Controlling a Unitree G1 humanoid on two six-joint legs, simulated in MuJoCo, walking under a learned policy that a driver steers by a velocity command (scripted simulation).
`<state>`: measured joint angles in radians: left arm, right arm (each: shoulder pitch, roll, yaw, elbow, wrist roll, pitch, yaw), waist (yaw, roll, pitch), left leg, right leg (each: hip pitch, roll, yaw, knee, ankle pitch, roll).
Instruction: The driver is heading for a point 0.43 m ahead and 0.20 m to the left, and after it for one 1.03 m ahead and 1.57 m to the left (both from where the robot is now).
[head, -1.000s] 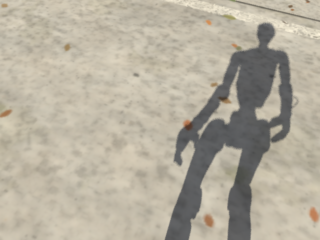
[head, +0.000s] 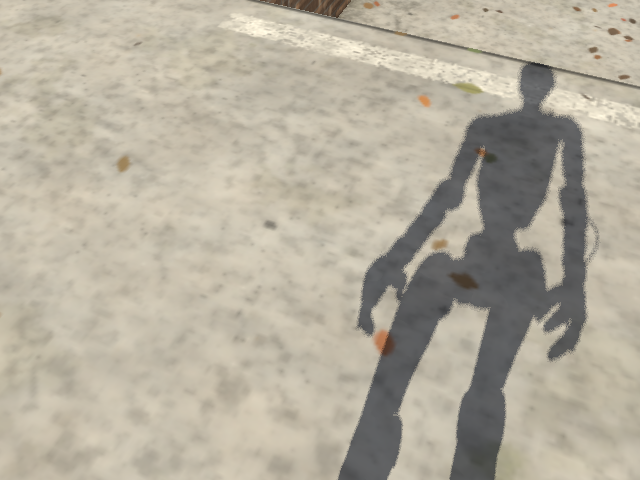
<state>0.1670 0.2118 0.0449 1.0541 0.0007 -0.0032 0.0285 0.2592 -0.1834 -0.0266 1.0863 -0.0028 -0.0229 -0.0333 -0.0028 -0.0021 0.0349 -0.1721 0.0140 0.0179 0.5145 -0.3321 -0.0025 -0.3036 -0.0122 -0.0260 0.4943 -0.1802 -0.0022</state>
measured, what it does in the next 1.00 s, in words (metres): walks ahead, turning left: left foot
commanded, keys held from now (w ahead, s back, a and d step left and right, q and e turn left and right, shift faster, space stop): no key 0.12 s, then q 0.10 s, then w+q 0.74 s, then q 0.04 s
